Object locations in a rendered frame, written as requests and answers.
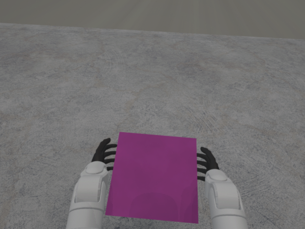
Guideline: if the carton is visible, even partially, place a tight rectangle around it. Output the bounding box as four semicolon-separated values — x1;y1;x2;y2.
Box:
105;132;198;224

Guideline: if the robot left forearm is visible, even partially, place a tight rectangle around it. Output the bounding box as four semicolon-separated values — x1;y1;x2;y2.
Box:
66;161;108;229

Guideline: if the right robot hand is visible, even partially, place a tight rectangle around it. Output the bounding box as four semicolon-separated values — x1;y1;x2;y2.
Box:
197;147;219;181

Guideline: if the robot right forearm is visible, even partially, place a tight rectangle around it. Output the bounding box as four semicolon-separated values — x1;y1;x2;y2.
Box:
205;169;248;229

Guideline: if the left robot hand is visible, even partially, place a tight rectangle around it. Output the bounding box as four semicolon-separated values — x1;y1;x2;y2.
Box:
91;138;117;171

